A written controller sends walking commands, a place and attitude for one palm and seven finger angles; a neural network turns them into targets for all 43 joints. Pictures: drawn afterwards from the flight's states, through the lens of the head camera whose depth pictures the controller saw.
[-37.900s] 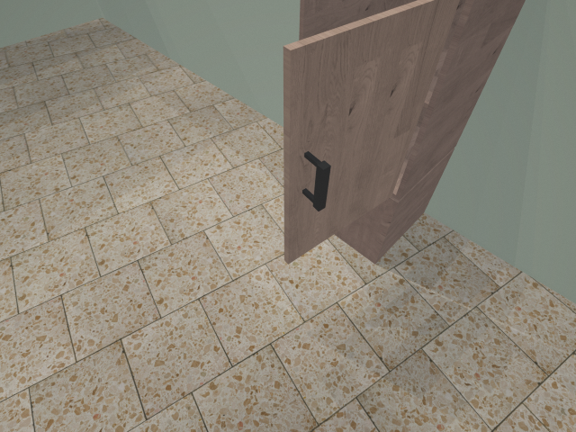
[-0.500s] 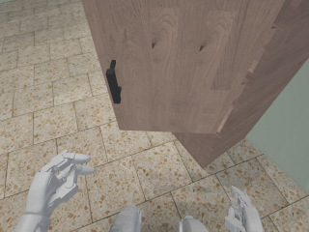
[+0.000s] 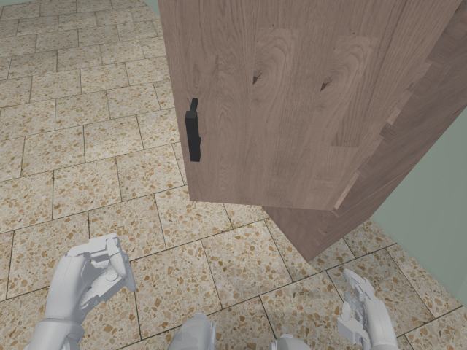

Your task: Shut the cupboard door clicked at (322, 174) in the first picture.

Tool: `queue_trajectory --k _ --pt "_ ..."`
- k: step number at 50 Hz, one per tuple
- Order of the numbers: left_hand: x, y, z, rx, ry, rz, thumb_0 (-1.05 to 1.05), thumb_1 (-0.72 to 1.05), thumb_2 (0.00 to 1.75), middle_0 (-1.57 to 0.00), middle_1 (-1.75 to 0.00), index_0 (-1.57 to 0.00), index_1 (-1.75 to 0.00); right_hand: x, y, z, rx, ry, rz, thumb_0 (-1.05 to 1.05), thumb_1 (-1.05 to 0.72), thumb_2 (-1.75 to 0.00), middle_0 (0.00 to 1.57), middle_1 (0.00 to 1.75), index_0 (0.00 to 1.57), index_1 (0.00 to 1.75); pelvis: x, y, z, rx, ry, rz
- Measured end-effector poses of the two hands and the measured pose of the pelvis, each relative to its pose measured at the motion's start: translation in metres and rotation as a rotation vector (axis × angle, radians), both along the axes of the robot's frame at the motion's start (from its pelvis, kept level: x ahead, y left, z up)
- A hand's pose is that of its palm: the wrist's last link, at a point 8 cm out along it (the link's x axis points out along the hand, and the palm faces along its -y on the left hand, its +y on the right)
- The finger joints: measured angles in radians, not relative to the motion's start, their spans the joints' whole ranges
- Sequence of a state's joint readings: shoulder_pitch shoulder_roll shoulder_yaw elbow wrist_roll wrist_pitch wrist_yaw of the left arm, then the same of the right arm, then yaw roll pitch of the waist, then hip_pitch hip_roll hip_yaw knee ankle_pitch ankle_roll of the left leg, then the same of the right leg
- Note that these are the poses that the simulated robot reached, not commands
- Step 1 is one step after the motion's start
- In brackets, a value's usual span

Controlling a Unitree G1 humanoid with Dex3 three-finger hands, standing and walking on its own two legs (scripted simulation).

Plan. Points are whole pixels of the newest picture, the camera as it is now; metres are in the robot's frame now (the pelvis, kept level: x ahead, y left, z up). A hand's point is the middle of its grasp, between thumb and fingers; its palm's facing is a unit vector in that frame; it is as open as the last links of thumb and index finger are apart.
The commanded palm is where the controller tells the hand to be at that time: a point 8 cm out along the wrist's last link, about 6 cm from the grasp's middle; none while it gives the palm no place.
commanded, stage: raise the hand and make a fist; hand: left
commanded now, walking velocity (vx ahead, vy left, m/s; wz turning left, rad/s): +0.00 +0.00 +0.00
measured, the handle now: (194, 131) +0.51 +0.13 +0.06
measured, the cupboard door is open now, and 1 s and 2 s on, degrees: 53 53 53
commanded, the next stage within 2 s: bring the fist close to the handle in 0.66 s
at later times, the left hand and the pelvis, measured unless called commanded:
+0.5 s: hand (127, 266) +0.23 +0.18 +0.06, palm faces +0.00 -1.00 -0.04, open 3.1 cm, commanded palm +0.20 +0.23 +0.07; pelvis +0.00 -0.01 +0.01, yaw +0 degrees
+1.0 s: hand (157, 244) +0.26 +0.14 +0.06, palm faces -0.04 -1.00 -0.03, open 3.1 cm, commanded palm +0.26 +0.20 +0.07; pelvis +0.00 -0.02 +0.00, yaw +0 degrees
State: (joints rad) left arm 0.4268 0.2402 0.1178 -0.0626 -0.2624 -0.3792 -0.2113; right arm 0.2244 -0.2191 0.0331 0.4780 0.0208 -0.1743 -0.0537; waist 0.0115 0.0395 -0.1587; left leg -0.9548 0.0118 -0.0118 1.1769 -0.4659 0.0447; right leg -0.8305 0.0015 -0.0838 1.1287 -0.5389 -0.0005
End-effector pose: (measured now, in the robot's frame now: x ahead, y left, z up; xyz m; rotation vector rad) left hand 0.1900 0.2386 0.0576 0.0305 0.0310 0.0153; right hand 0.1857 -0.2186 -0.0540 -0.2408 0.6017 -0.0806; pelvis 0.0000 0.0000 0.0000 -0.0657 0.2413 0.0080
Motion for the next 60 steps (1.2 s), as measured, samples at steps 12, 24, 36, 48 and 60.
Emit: queue_trajectory --k 12,24,36,48,60 --pt "0.010 0.004 0.007 0.005 -0.005 -0.008 0.02 0.90 0.90 -1.29 -1.49 -1.29 -1.48 -0.012 -0.003 -0.002 -0.006 0.045 -0.001 0.01 -0.90 -0.90 0.20 0.30 0.21 0.30 0.002 0.001 0.004 -0.001 -0.011 0.002" --pt "0.016 -0.004 0.008 0.005 0.006 -0.014 0.02 0.90 0.90 -1.30 -1.50 -1.30 -1.50 -0.021 -0.022 -0.003 -0.015 0.067 -0.040 0.01 -0.90 -0.90 0.20 0.30 0.21 0.30 0.004 -0.005 0.007 0.010 -0.012 -0.004" --pt "0.016 -0.015 0.009 0.013 0.000 -0.009 0.02 0.90 0.90 -1.30 -1.50 -1.30 -1.50 -0.012 -0.027 -0.008 0.007 0.059 -0.033 0.01 -0.90 -0.90 0.20 0.30 0.21 0.30 0.006 -0.014 0.005 0.020 -0.007 -0.004" --pt "0.044 -0.034 0.007 0.002 -0.036 -0.042 0.02 0.90 0.90 -1.31 -1.50 -1.30 -1.50 -0.009 -0.032 -0.016 0.005 0.061 -0.024 0.01 -0.90 -0.90 0.20 0.30 0.21 0.30 0.005 -0.020 0.000 0.021 0.002 0.002" --pt "0.099 -0.051 0.010 -0.003 -0.023 -0.041 0.02 0.90 0.90 -1.30 -1.50 -1.30 -1.50 -0.031 -0.039 -0.019 0.022 0.151 -0.073 0.01 -0.90 -0.90 0.20 0.30 0.21 0.30 0.008 -0.021 0.009 0.036 0.003 -0.014"
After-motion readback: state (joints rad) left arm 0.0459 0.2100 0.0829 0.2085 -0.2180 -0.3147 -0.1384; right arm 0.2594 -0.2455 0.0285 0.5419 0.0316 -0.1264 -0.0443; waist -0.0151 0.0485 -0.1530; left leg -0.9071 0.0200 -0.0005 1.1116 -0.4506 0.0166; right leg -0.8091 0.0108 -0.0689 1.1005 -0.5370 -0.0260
